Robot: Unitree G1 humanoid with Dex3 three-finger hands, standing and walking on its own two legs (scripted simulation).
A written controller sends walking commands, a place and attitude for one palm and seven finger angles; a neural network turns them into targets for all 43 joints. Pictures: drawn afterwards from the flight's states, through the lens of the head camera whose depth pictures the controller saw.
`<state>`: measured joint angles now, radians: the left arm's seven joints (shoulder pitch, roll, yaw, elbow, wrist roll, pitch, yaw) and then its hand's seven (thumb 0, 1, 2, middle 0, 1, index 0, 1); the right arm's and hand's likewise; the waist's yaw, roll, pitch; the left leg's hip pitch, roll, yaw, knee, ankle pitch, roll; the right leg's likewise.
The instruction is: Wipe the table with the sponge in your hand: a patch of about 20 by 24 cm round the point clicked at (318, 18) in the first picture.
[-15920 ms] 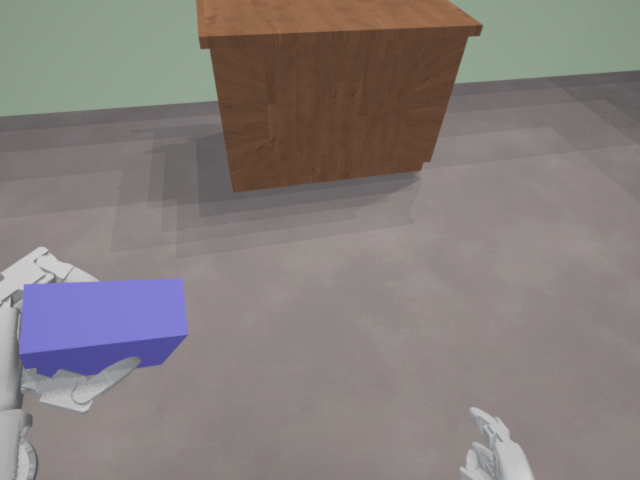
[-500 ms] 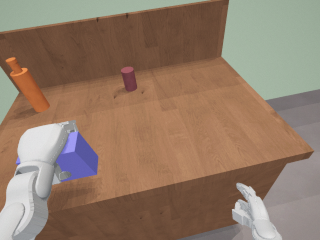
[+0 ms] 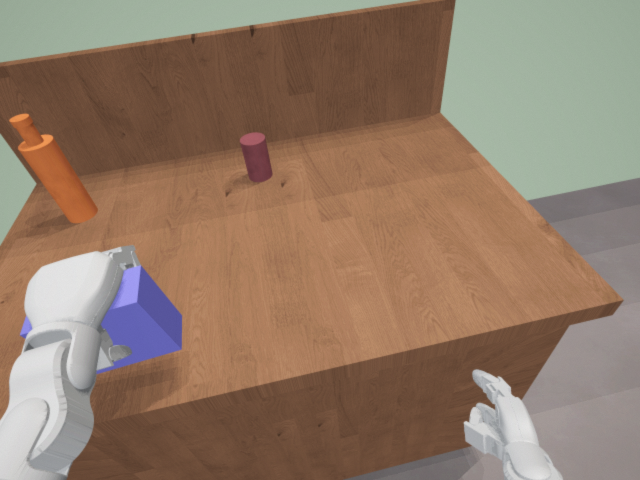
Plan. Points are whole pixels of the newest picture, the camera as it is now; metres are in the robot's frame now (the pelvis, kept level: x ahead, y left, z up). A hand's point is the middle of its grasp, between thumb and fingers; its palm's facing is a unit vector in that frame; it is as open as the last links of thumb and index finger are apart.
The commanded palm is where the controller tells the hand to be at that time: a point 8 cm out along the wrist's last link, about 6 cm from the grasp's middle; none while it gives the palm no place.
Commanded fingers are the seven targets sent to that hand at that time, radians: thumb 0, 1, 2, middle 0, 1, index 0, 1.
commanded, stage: move the sponge above the wiping area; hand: left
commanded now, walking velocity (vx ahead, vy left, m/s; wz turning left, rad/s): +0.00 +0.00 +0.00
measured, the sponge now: (120, 331) +0.24 +0.30 +0.08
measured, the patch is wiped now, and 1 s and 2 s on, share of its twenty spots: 0.00 0.00 0.00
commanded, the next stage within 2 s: none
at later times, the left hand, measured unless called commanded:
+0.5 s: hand (122, 322) +0.24 +0.30 +0.10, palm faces +0.02 -0.10 -0.99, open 9.7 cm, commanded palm +0.22 +0.28 +0.17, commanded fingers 0.00 0.10 1.30 -1.20 -1.60 -1.20 -1.60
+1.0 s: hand (140, 328) +0.24 +0.28 +0.08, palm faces -0.06 -0.10 -0.99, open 9.7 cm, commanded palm +0.22 +0.27 +0.17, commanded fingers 0.00 0.10 1.30 -1.20 -1.60 -1.20 -1.60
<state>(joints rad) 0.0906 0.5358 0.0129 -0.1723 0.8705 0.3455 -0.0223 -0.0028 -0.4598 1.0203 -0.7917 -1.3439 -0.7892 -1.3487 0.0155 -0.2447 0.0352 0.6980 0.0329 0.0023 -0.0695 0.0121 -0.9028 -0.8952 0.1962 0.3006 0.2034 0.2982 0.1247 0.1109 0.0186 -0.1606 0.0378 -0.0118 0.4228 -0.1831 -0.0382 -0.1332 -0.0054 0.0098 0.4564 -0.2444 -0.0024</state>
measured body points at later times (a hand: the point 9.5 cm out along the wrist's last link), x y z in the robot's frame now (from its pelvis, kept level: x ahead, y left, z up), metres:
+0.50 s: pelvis +0.01 +0.01 +0.00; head -0.01 -0.04 +0.45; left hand +0.23 +0.30 +0.15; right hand +0.26 -0.19 -0.08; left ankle +0.03 +0.15 -0.74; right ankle +0.01 -0.12 -0.74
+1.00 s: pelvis +0.01 +0.00 +0.00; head +0.00 -0.04 +0.45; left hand +0.24 +0.28 +0.14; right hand +0.26 -0.20 -0.08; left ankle +0.03 +0.15 -0.74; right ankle +0.01 -0.12 -0.74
